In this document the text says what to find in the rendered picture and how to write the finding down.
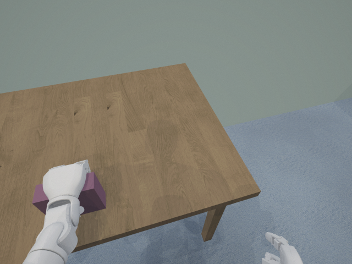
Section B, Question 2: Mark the robot right hand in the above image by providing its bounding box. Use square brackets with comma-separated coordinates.
[262, 232, 303, 264]

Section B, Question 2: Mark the sponge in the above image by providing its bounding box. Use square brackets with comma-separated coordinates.
[32, 172, 106, 215]

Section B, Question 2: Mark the robot left hand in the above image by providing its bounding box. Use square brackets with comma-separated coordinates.
[43, 160, 91, 217]

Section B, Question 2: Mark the table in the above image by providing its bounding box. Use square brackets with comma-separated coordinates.
[0, 63, 261, 264]

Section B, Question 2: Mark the left robot forearm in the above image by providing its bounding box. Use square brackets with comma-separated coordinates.
[23, 195, 80, 264]

